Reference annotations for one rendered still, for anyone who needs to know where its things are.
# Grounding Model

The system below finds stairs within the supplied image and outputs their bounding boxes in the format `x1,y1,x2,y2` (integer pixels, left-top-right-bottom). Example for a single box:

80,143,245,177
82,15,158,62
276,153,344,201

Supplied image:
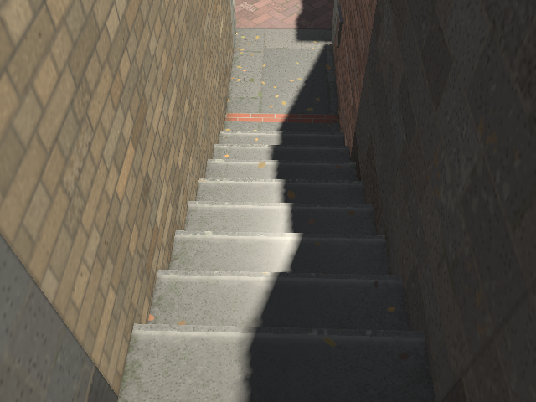
117,133,436,402

